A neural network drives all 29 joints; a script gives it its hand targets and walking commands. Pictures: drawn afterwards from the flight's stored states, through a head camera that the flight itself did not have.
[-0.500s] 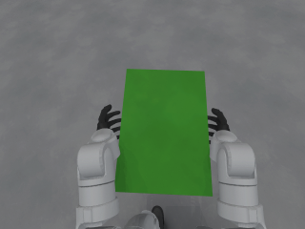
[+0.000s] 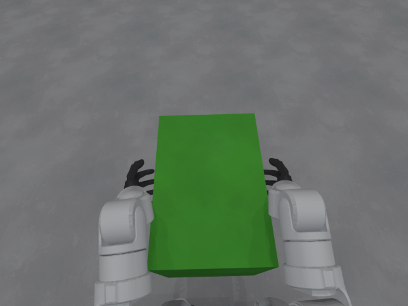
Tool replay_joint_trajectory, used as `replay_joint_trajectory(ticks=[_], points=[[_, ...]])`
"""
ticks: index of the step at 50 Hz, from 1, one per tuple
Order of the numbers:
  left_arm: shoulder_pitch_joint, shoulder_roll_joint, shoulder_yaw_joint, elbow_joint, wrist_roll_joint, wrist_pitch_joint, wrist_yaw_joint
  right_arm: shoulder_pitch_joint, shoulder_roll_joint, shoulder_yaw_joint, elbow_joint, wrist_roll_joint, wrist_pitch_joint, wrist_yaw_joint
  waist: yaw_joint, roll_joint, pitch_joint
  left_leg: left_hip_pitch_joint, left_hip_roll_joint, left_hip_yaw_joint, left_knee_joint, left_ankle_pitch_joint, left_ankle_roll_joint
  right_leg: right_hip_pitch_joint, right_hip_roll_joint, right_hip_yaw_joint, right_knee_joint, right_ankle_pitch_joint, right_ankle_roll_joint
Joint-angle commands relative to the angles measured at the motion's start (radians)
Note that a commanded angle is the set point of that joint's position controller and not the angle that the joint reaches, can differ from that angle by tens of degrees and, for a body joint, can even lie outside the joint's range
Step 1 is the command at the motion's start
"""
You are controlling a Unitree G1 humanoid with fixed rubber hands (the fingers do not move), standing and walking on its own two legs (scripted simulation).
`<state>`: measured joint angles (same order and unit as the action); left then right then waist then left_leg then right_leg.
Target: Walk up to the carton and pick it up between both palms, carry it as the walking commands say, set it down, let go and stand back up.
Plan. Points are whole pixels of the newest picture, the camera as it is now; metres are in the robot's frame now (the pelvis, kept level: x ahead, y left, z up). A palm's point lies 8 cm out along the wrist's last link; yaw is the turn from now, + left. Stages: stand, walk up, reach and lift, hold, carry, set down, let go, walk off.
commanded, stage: carry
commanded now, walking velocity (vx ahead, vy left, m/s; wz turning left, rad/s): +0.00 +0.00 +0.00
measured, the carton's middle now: (209, 200) +0.33 +0.03 -0.03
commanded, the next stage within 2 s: none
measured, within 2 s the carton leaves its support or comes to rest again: neither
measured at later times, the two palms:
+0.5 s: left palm (131, 217) +0.23 +0.15 +0.10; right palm (307, 228) +0.22 -0.13 +0.09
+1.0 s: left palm (146, 215) +0.25 +0.13 +0.08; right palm (308, 228) +0.24 -0.14 +0.06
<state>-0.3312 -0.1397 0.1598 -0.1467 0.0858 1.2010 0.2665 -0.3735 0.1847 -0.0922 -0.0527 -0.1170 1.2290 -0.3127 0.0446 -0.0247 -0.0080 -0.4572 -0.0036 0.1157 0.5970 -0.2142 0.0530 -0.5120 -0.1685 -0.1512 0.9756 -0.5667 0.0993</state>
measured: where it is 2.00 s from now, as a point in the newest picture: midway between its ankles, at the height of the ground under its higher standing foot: outside the picture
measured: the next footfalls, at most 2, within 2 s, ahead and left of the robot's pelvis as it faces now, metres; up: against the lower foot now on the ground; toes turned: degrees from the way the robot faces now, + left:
right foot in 0.16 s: +0.00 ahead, -0.10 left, +0.00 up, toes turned -7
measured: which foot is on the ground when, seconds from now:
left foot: down 0.00-1.00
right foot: up 0.00-0.14, down 0.16-1.00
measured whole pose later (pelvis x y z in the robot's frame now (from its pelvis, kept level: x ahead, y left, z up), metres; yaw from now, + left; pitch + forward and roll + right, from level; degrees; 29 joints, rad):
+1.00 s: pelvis -0.05 +0.00 +0.00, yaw +0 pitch +3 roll +1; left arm -0.33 -0.17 0.13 0.01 0.15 1.11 0.22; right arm -0.30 0.16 -0.11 -0.01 -0.16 1.17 -0.26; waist 0.00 0.03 -0.09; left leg -0.46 0.01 0.12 0.48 -0.08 0.05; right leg -0.37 -0.05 -0.13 0.62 -0.31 -0.03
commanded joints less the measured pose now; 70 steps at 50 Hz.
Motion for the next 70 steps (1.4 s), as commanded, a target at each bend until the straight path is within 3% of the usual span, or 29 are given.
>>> replay_joint_trajectory(ticks=[1, 3, 6, 7, 9, 14, 17, 21, 22, 27, 31, 32, 33, 34, 35, 37, 38, 42, 48, 49, 53, 55, 56, 59, 60, 62, 66, 67, 70], points=[[-0.563, -1.122, -0.748, -0.052, -0.491, 0.009, -0.447, -0.55, 1.014, 0.564, -0.184, 0.41, -0.057, 0.428, -0.065, 0.201, -0.526, 0.467, 0.285, -0.251, -0.157, 0.412, 0.159, -0.041, 0.052, 0.062, -0.047, 0.042, -0.038], [-0.54, -1.109, -0.761, -0.057, -0.488, 0.01, -0.443, -0.469, 1.008, 0.566, -0.151, 0.391, -0.063, 0.43, -0.068, 0.214, -0.539, 0.476, 0.254, -0.264, -0.154, 0.415, 0.142, -0.007, 0.085, 0.05, -0.135, 0.032, -0.05], [-0.46, -1.081, -0.71, -0.048, -0.468, 0.005, -0.456, -0.507, 1.012, 0.629, -0.205, 0.406, -0.071, 0.422, -0.034, 0.077, -0.533, 0.317, 0.227, -0.231, -0.117, 0.324, 0.096, 0.26, 0.089, 0.01, -0.511, 0.267, -0.062], [-0.469, -1.097, -0.699, -0.033, -0.462, 0.008, -0.458, -0.527, 1.022, 0.641, -0.208, 0.41, -0.066, 0.423, -0.031, 0.073, -0.537, 0.234, 0.163, -0.205, -0.105, 0.226, 0.062, 0.349, 0.033, 0.101, -0.549, 0.313, -0.096], [-0.42, -1.101, -0.696, -0.007, -0.442, 0.002, -0.457, -0.554, 1.017, 0.675, -0.262, 0.429, -0.063, 0.432, -0.039, -0.178, -0.46, 0.061, 0.038, -0.099, -0.028, -0.054, -0.01, 0.374, -0.176, 0.318, -0.603, 0.513, -0.186], [-0.436, -1.113, -0.648, 0.036, -0.394, 0.008, -0.447, -0.661, 1.06, 0.717, -0.222, 0.506, -0.023, 0.463, -0.04, -0.042, -0.353, 0.216, 0.051, -0.106, -0.131, 0.077, -0.002, 0.161, -0.062, 0.147, -0.591, 0.134, -0.138], [-0.41, -1.058, -0.627, 0.078, -0.354, 0.007, -0.44, -0.633, 1.033, 0.69, -0.13, 0.497, -0.004, 0.481, -0.041, -0.03, -0.282, 0.214, 0.113, -0.197, -0.205, -0.165, 0.016, 0.057, -0.016, 0.154, -0.573, -0.083, -0.131], [-0.524, -1.073, -0.598, 0.178, -0.339, -0.016, -0.446, -0.607, 1.036, 0.576, 0.076, 0.429, -0.023, 0.491, -0.043, 0.041, -0.268, 0.169, 0.106, -0.181, -0.264, -0.164, -0.011, 0.116, 0.018, 0.127, -0.553, 0.002, -0.121], [-0.543, -1.071, -0.666, 0.043, -0.391, -0.006, -0.447, -0.601, 1.066, 0.642, -0.014, 0.479, -0.009, 0.49, -0.044, 0.013, -0.204, 0.155, 0.116, -0.177, -0.277, -0.195, -0.015, 0.072, 0.039, 0.119, -0.562, -0.034, -0.119], [-0.581, -1.092, -0.652, 0.152, -0.392, -0.007, -0.451, -0.629, 1.023, 0.544, 0.038, 0.436, -0.037, 0.489, -0.041, 0.148, -0.242, 0.153, 0.13, -0.197, -0.327, -0.31, -0.024, 0.081, 0.087, 0.07, -0.468, 0.024, -0.132], [-0.617, -1.1, -0.591, 0.19, -0.373, -0.045, -0.449, -0.651, 1.022, 0.462, 0.104, 0.379, -0.08, 0.473, -0.043, 0.113, -0.36, 0.213, 0.132, -0.181, -0.293, -0.181, -0.026, 0.152, 0.08, 0.076, -0.451, 0.116, -0.132], [-0.617, -1.135, -0.692, 0.034, -0.45, -0.032, -0.446, -0.715, 1.05, 0.584, -0.132, 0.475, -0.073, 0.466, -0.041, 0.083, -0.403, 0.218, 0.124, -0.163, -0.277, -0.156, -0.032, 0.174, 0.083, 0.082, -0.463, 0.117, -0.146], [-0.574, -1.099, -0.632, 0.116, -0.399, -0.048, -0.445, -0.624, 1.027, 0.512, 0.001, 0.416, -0.087, 0.465, -0.046, 0.093, -0.414, 0.287, 0.129, -0.17, -0.252, -0.156, -0.026, 0.106, 0.045, 0.129, -0.493, 0.048, -0.154], [-0.615, -1.124, -0.714, -0.03, -0.453, -0.045, -0.445, -0.652, 1.059, 0.593, -0.132, 0.474, -0.084, 0.464, -0.047, 0.087, -0.401, 0.276, 0.13, -0.173, -0.247, -0.159, -0.021, 0.087, 0.04, 0.134, -0.495, 0.032, -0.151], [-0.636, -1.105, -0.611, 0.119, -0.388, -0.051, -0.444, -0.67, 1.044, 0.498, 0.033, 0.398, -0.088, 0.461, -0.045, 0.067, -0.401, 0.257, 0.137, -0.195, -0.253, -0.162, -0.007, 0.113, 0.06, 0.12, -0.494, 0.054, -0.156], [-0.538, -1.095, -0.603, 0.182, -0.362, -0.061, -0.44, -0.623, 1.003, 0.501, 0.028, 0.381, -0.101, 0.46, -0.045, 0.067, -0.388, 0.255, 0.124, -0.168, -0.234, -0.142, -0.011, 0.102, 0.045, 0.123, -0.5, 0.06, -0.152], [-0.562, -1.133, -0.708, 0.001, -0.437, -0.044, -0.443, -0.642, 1.039, 0.617, -0.163, 0.464, -0.086, 0.456, -0.043, 0.066, -0.361, 0.237, 0.128, -0.173, -0.23, -0.112, -0.007, 0.082, 0.033, 0.14, -0.531, 0.056, -0.15], [-0.512, -1.092, -0.635, 0.118, -0.373, -0.051, -0.441, -0.642, 1.004, 0.575, -0.081, 0.408, -0.087, 0.452, -0.043, -0.024, -0.374, 0.232, 0.121, -0.158, -0.202, -0.045, 0.003, 0.105, 0.021, 0.152, -0.546, 0.076, -0.146], [-0.511, -1.069, -0.651, 0.04, -0.361, -0.101, -0.439, -0.613, 1.013, 0.621, -0.109, 0.423, -0.122, 0.461, -0.043, -0.038, -0.373, 0.231, 0.13, -0.141, -0.179, 0.05, 0.001, 0.136, 0.006, 0.143, -0.543, 0.173, -0.138], [-0.466, -1.041, -0.562, 0.204, -0.282, -0.134, -0.435, -0.588, 0.965, 0.529, 0.039, 0.351, -0.154, 0.468, -0.042, 0.012, -0.4, 0.233, 0.13, -0.148, -0.192, 0.018, 0.001, 0.154, 0.022, 0.13, -0.512, 0.169, -0.129], [-0.464, -1.061, -0.665, 0.034, -0.338, -0.129, -0.424, -0.582, 0.987, 0.616, -0.117, 0.426, -0.152, 0.471, -0.043, 0.039, -0.426, 0.25, 0.127, -0.136, -0.166, 0.124, 0.002, 0.17, 0.011, 0.139, -0.483, 0.267, -0.137], [-0.487, -1.036, -0.613, 0.122, -0.293, -0.146, -0.424, -0.531, 0.973, 0.527, 0.046, 0.357, -0.165, 0.473, -0.042, 0.072, -0.447, 0.268, 0.146, -0.138, -0.154, 0.23, 0.01, 0.19, 0.013, 0.144, -0.455, 0.321, -0.139], [-0.466, -1.052, -0.697, -0.021, -0.363, -0.119, -0.42, -0.52, 1.007, 0.633, -0.108, 0.446, -0.14, 0.471, -0.041, 0.046, -0.445, 0.268, 0.141, -0.13, -0.121, 0.26, 0.014, 0.191, -0.001, 0.149, -0.466, 0.373, -0.146], [-0.392, -1.013, -0.608, 0.14, -0.296, -0.136, -0.429, -0.476, 0.965, 0.564, 0.024, 0.361, -0.162, 0.464, -0.04, 0.024, -0.42, 0.234, 0.126, -0.091, -0.094, 0.28, 0.007, 0.215, -0.023, 0.174, -0.471, 0.526, -0.151], [-0.426, -1.066, -0.707, -0.034, -0.382, -0.113, -0.434, -0.56, 1.007, 0.682, -0.21, 0.454, -0.141, 0.458, -0.043, -0.036, -0.422, 0.21, 0.121, -0.08, -0.094, 0.252, 0.005, 0.238, -0.035, 0.149, -0.469, 0.531, -0.146], [-0.374, -1.027, -0.571, 0.209, -0.286, -0.14, -0.445, -0.502, 0.948, 0.548, 0.02, 0.326, -0.174, 0.455, -0.039, -0.007, -0.443, 0.209, 0.125, -0.09, -0.091, 0.296, 0.012, 0.267, -0.034, 0.153, -0.456, 0.579, -0.152], [-0.449, -1.043, -0.691, -0.037, -0.378, -0.139, -0.441, -0.517, 0.998, 0.664, -0.167, 0.417, -0.166, 0.452, -0.042, -0.057, -0.439, 0.201, 0.128, -0.075, -0.058, 0.289, 0.006, 0.294, -0.034, 0.142, -0.462, 0.679, -0.148], [-0.438, -1.013, -0.551, 0.203, -0.27, -0.172, -0.441, -0.521, 0.947, 0.519, 0.045, 0.304, -0.199, 0.453, -0.039, -0.023, -0.442, 0.214, 0.127, -0.077, -0.08, 0.271, 0.007, 0.282, -0.045, 0.146, -0.456, 0.641, -0.15], [-0.427, -1.042, -0.637, 0.048, -0.329, -0.176, -0.435, -0.523, 0.978, 0.6, -0.118, 0.376, -0.21, 0.447, -0.039, 0.007, -0.451, 0.243, 0.135, -0.066, -0.07, 0.361, -0.004, 0.278, -0.029, 0.121, -0.433, 0.63, -0.143]])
